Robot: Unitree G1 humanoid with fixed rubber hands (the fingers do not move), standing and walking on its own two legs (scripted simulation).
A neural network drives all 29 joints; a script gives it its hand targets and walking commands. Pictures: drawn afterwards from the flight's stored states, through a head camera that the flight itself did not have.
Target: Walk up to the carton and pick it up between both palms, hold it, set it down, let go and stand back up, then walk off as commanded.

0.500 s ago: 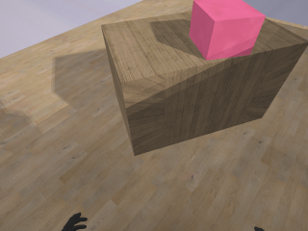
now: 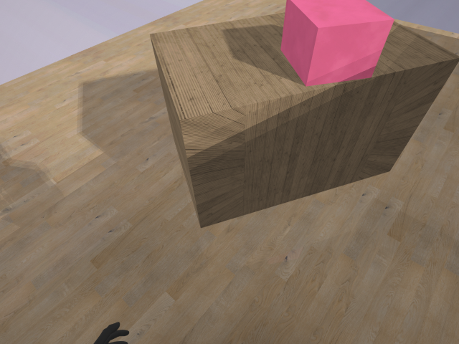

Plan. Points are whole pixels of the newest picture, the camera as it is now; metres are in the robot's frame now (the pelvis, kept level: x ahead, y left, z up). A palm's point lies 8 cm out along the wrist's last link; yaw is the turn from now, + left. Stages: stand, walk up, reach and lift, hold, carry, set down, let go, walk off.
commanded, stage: walk up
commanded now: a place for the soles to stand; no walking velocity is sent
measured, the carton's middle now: (329, 36) +1.10 -0.33 +0.02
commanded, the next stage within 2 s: none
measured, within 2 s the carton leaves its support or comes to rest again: neither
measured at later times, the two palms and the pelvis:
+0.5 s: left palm (85, 333) +0.16 +0.30 -0.12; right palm out of the picture +0.05 -0.33 -0.07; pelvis +0.08 +0.01 +0.00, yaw +1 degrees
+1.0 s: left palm (125, 287) +0.25 +0.25 -0.13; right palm (441, 299) +0.22 -0.38 -0.10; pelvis +0.18 -0.05 -0.02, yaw +5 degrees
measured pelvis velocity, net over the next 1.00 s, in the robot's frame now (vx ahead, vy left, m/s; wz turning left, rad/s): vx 0.18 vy -0.05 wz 0.08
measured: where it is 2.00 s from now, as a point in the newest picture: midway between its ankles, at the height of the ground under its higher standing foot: (278, 297)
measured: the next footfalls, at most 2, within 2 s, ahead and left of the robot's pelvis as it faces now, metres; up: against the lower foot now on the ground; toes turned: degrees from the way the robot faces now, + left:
right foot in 0.66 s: +0.26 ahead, -0.16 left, +0.00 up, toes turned -2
left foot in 0.94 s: +0.26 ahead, +0.08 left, +0.00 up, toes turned +6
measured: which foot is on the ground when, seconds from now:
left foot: down 0.00-0.66, up 0.68-0.92, down 0.94-1.00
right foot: down 0.00-0.22, up 0.24-0.64, down 0.66-0.96, up 0.98-1.00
